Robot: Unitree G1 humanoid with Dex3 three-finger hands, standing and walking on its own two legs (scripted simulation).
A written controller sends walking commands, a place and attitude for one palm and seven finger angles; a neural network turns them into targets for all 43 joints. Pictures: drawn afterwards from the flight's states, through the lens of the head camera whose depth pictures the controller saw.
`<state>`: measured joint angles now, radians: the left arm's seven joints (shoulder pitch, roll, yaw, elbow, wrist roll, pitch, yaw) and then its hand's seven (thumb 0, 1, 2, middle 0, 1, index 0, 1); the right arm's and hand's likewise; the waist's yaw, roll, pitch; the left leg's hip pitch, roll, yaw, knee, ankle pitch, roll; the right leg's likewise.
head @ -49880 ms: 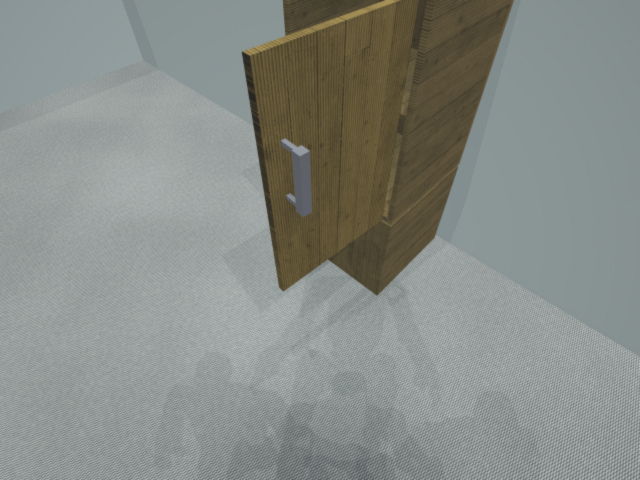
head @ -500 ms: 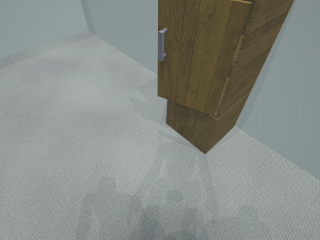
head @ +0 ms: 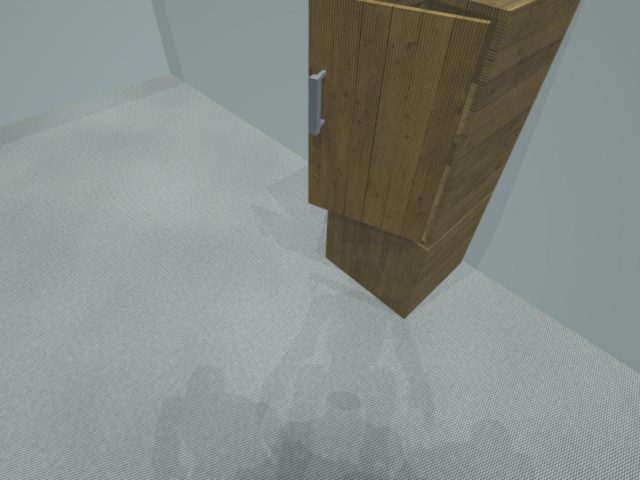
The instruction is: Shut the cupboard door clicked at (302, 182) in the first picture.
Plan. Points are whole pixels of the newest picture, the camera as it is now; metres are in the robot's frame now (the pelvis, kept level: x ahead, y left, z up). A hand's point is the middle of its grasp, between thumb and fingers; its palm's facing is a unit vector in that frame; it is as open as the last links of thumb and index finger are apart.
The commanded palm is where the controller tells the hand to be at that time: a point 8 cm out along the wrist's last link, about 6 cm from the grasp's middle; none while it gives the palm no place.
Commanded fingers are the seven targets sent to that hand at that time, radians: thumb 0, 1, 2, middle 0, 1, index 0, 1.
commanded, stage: look to check the result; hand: left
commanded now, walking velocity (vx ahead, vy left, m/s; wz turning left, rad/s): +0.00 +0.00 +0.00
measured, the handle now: (318, 102) +0.94 +0.05 +0.01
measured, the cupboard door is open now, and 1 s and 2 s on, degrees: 19 19 19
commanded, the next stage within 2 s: walk to a spot facing it in 0.54 s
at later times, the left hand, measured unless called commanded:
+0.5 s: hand out of the picture +0.04 +0.22 -0.17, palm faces -0.01 -0.96 -0.30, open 7.4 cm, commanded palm none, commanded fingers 0.00 0.90 0.90 -0.20 -0.30 -0.20 -0.30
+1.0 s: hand out of the picture +0.04 +0.21 -0.20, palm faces +0.16 -0.96 -0.24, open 7.4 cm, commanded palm none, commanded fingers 0.00 0.90 0.90 -0.20 -0.30 -0.20 -0.30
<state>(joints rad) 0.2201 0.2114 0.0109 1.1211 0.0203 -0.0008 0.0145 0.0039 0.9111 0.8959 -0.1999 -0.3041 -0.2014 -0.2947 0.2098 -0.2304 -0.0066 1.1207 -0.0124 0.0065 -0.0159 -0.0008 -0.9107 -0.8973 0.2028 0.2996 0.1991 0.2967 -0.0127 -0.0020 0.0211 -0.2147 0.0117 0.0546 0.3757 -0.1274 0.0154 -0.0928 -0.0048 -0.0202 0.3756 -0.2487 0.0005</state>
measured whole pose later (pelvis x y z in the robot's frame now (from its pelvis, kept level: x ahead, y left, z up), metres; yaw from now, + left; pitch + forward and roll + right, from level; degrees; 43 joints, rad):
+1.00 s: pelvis +0.03 +0.01 -0.02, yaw +9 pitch -2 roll -1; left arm 0.22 0.23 0.05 1.01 0.03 0.03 0.03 0.00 0.91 0.90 -0.20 -0.30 -0.20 -0.29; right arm 0.22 -0.21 -0.03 1.03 -0.01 0.07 0.01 0.00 -0.91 -0.90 0.20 0.30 0.20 0.30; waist -0.03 -0.03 0.10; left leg -0.34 0.02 0.07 0.71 -0.35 -0.02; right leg -0.11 -0.07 -0.17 0.59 -0.43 0.01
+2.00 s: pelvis +0.09 +0.01 -0.02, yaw +48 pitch +0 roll +1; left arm 0.24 0.25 0.07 0.85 0.04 -0.02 -0.02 0.01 0.91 0.90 -0.20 -0.30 -0.20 -0.29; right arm 0.28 -0.22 -0.05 0.95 -0.02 0.04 0.02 0.00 -0.91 -0.90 0.21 0.30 0.20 0.30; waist -0.01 0.01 0.05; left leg -0.34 -0.02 -0.09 0.80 -0.49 0.01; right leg -0.36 -0.06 -0.09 0.63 -0.30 0.02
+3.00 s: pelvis +0.20 +0.24 -0.01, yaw +50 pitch +1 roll +0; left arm 0.22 0.16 0.07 0.93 0.03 0.03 0.02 0.00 0.91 0.90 -0.20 -0.30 -0.20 -0.29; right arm 0.17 -0.22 -0.05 0.96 -0.01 0.05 -0.03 0.00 -0.92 -0.90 0.20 0.30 0.20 0.30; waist 0.01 0.01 0.09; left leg -0.46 0.05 0.04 1.06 -0.47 -0.06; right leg -0.29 0.03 0.01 0.53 -0.26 -0.03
